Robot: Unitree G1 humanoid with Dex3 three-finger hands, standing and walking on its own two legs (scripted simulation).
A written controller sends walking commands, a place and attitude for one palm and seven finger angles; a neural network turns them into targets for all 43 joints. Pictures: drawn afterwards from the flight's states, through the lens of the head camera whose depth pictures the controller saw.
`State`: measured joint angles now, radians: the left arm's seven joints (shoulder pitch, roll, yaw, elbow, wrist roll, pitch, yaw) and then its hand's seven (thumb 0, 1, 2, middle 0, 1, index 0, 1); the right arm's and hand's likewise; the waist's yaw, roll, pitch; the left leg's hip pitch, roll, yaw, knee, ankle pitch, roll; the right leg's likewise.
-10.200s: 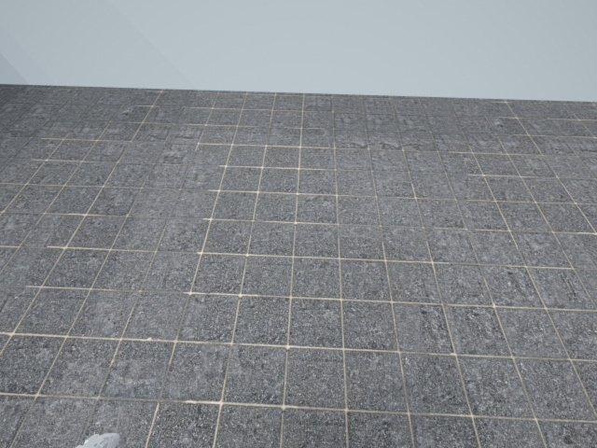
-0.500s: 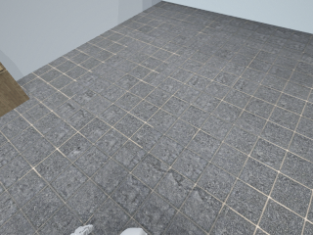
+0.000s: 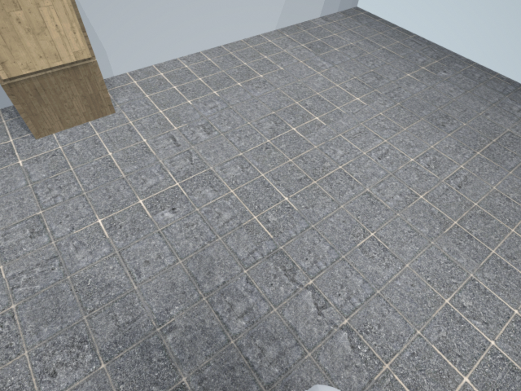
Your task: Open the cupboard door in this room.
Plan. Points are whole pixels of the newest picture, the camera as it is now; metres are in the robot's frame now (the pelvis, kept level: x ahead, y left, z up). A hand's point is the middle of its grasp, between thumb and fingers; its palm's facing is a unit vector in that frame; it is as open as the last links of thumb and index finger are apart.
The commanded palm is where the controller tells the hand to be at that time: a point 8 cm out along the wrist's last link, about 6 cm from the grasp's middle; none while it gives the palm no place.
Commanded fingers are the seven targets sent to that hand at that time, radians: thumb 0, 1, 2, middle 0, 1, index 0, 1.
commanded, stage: turn or walk to find it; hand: left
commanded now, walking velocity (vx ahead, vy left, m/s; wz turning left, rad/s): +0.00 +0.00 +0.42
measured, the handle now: out of the picture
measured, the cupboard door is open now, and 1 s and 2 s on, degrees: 0 0 0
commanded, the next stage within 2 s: stand and wait in 0.32 s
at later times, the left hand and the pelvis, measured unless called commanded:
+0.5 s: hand out of the picture -0.02 +0.15 -0.15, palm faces +0.24 -0.94 -0.25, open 7.4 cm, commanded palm none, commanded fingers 0.00 0.90 0.90 -0.20 -0.30 -0.20 -0.30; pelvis -0.03 -0.04 +0.00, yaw +13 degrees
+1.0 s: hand out of the picture -0.12 +0.15 -0.18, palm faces +0.25 -0.95 -0.18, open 7.4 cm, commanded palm none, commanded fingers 0.00 0.90 0.90 -0.20 -0.30 -0.20 -0.30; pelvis -0.07 -0.01 +0.00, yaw +12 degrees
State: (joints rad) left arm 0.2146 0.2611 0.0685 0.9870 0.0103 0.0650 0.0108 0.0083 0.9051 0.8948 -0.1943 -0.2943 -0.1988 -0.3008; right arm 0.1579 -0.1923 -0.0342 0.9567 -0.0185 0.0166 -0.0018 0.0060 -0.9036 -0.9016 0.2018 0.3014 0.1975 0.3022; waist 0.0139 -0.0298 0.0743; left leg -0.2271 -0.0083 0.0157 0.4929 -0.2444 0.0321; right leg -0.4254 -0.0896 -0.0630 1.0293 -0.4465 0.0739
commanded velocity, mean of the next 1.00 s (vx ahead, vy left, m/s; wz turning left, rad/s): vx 0.00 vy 0.00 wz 0.13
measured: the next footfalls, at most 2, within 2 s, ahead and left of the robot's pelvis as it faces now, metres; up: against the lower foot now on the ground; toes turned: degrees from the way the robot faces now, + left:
right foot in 0.22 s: +0.02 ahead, -0.13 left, +0.00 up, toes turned +7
left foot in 0.64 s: -0.06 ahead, +0.10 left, +0.00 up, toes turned +16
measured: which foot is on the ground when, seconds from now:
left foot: down 0.00-0.22, up 0.24-0.62, down 0.64-1.00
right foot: up 0.00-0.20, down 0.22-1.00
